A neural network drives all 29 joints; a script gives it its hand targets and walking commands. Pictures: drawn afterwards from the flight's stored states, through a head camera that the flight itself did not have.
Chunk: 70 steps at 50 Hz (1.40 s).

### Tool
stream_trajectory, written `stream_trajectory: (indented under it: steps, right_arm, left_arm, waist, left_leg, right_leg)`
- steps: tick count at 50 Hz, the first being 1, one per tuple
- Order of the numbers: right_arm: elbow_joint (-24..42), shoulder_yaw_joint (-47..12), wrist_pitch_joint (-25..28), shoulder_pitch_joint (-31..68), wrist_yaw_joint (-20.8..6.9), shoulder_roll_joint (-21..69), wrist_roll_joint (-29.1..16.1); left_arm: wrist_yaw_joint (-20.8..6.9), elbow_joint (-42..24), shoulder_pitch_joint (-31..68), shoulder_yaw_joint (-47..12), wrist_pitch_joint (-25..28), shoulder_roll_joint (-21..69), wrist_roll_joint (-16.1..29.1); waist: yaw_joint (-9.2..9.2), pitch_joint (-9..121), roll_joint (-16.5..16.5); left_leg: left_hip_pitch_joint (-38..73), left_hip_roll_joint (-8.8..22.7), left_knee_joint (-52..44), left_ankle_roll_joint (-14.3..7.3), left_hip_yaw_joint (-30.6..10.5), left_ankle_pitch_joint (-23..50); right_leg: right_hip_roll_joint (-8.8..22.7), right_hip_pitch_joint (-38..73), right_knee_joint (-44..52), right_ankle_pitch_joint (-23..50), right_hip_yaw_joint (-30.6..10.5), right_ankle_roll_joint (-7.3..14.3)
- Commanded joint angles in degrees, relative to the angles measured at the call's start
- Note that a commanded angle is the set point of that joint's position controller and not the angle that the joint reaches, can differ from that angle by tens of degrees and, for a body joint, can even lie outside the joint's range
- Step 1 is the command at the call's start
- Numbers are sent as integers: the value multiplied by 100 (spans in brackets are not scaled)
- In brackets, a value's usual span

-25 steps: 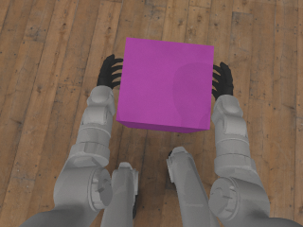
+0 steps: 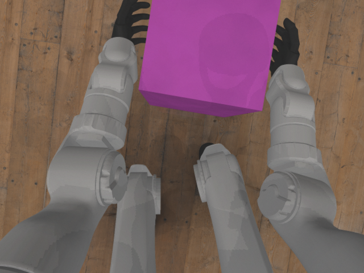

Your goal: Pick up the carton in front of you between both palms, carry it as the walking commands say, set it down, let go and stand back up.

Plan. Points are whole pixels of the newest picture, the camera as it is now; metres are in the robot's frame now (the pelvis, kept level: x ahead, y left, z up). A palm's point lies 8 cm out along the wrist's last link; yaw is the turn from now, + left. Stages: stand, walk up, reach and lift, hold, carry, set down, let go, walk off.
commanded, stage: set down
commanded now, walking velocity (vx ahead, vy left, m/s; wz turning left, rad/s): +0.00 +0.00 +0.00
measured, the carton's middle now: (199, 62) +0.49 -0.13 -0.21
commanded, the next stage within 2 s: none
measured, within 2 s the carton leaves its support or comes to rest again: rests again in 1.42 s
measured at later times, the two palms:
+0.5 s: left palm (134, 48) +0.55 +0.01 -0.21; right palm (268, 71) +0.45 -0.28 -0.21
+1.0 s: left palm (134, 55) +0.55 +0.01 -0.24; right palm (263, 74) +0.44 -0.28 -0.23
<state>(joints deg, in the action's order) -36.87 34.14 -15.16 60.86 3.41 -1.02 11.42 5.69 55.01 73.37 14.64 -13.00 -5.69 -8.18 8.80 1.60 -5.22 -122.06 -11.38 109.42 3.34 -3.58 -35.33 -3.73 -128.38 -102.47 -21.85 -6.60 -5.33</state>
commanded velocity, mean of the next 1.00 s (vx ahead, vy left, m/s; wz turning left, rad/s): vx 0.00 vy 0.00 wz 0.00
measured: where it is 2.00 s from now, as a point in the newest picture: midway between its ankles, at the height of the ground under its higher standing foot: (181, 200)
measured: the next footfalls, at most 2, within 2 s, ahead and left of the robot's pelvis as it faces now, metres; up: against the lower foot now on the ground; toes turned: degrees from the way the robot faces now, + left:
none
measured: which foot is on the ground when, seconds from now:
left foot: down 0.00-1.00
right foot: down 0.00-1.00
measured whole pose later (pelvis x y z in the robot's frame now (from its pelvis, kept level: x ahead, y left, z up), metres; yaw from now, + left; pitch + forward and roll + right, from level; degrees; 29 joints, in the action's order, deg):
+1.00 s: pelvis +0.00 +0.01 -0.06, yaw +0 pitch +45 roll -3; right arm -53.3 33.7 -9.3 70.9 0.0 -9.2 7.2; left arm 5.6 68.0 85.8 3.4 -9.4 -12.1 -4.4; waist 12.0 -11.8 -4.6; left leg -130.3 -11.1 122.1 1.4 -2.7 -36.6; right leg 1.2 -134.1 -113.9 -24.8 -3.2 -5.0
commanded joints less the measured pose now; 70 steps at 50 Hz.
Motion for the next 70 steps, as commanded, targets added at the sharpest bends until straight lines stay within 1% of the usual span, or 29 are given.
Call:
stream_trajectory:
  steps: [1,9,11,14,17,20,24,31,43,50,54,57,61,64,66,67,68,70]
  right_arm:
    - [-41,-2645,114,3777,-1286,4030,-572]
    - [-29,-2578,225,4451,-1290,3571,-780]
    - [39,-2512,257,4649,-1325,3516,-857]
    - [-18,-2443,315,4569,-1372,3406,-933]
    - [-193,-2355,350,4397,-1437,3393,-957]
    - [-434,-2189,361,4232,-1507,3347,-892]
    - [-632,-1995,391,4110,-1558,3173,-759]
    - [-612,-1880,503,4270,-1558,2782,-691]
    - [-1091,-1598,662,4025,-1464,2445,-673]
    - [-1363,-1522,780,3970,-1410,2262,-760]
    - [-1529,-1470,835,3992,-1376,2049,-786]
    - [-1735,-1341,841,3888,-1329,1842,-728]
    - [-1873,-1186,877,3784,-1276,1622,-673]
    - [-1998,-1035,938,3651,-1205,1381,-670]
    - [-2133,-844,1017,3433,-1094,976,-691]
    - [-2239,-673,1086,3212,-988,583,-712]
    - [-2383,-443,1180,2909,-836,-7,-727]
    - [-2669,-16,1460,2193,-366,-1766,-779]
  left_arm:
    - [-1039,-154,3054,-1815,194,4854,512]
    - [-988,6,3670,-2056,247,4488,791]
    - [-998,-3,3785,-2109,251,4469,834]
    - [-976,-97,3852,-2334,313,4604,933]
    - [-942,-100,3777,-2459,357,4724,949]
    - [-940,-14,3680,-2426,367,4746,866]
    - [-963,142,3522,-2234,395,4609,750]
    - [-954,334,3528,-2070,457,4260,690]
    - [-1022,489,3582,-1994,606,3729,689]
    - [-1035,621,3515,-1939,693,3386,639]
    - [-1035,812,3331,-1800,694,3138,522]
    - [-1036,954,3246,-1683,685,2876,414]
    - [-1035,1027,3220,-1617,681,2595,372]
    - [-989,972,3341,-1665,706,2278,400]
    - [-899,918,3371,-1656,744,1785,449]
    - [-810,879,3334,-1620,770,1315,488]
    - [-680,829,3262,-1583,789,661,529]
    - [-271,720,2996,-1561,822,-1146,660]
  waist:
    - [580,6208,-99]
    - [784,6185,-210]
    - [894,5976,-464]
    - [1041,5917,-817]
    - [1070,5880,-1039]
    - [1052,5573,-1175]
    - [1065,5111,-1057]
    - [1042,4813,-917]
    - [1043,4198,-943]
    - [941,3830,-885]
    - [808,3503,-776]
    - [717,3187,-768]
    - [706,2996,-774]
    - [762,2997,-760]
    - [818,3044,-730]
    - [850,3086,-706]
    - [879,3124,-673]
    - [938,3188,-586]
  left_leg:
    - [1448,-171,-1082,-181,693,774]
    - [1294,-110,-566,-195,715,742]
    - [1278,-85,-455,-208,695,837]
    - [1316,-51,-304,-167,685,1209]
    - [1387,-11,-255,-129,636,1436]
    - [1253,6,-277,-115,585,1431]
    - [1088,34,-301,-143,484,1502]
    - [1063,55,-272,-193,393,1546]
    - [739,103,-130,-278,326,1472]
    - [518,155,-10,-348,279,1476]
    - [398,183,30,-397,242,1347]
    - [314,210,47,-416,230,1173]
    - [329,246,62,-439,199,994]
    - [440,297,89,-427,167,933]
    - [554,348,106,-399,153,906]
    - [630,390,116,-375,148,898]
    - [731,443,124,-344,146,885]
    - [1042,564,119,-252,160,835]
  right_leg:
    - [-193,4967,239,1526,1287,103]
    - [-77,4655,-227,1579,1333,84]
    - [-48,4254,-299,1622,1281,120]
    - [-33,4244,-433,1998,1260,157]
    - [-20,4106,-513,2147,1262,186]
    - [7,3753,-538,2011,1256,217]
    - [31,3326,-563,1898,1274,232]
    - [81,2997,-640,1764,1256,235]
    - [106,2710,-795,1706,1151,283]
    - [106,2559,-919,1708,1062,307]
    - [111,2403,-967,1512,1020,323]
    - [117,2246,-981,1300,981,344]
    - [122,2124,-997,1099,973,364]
    - [155,2122,-1020,1038,1003,341]
    - [197,2189,-1029,1031,1039,305]
    - [233,2253,-1037,1044,1054,275]
    - [277,2326,-1046,1067,1063,247]
    - [399,2477,-1029,1129,1090,212]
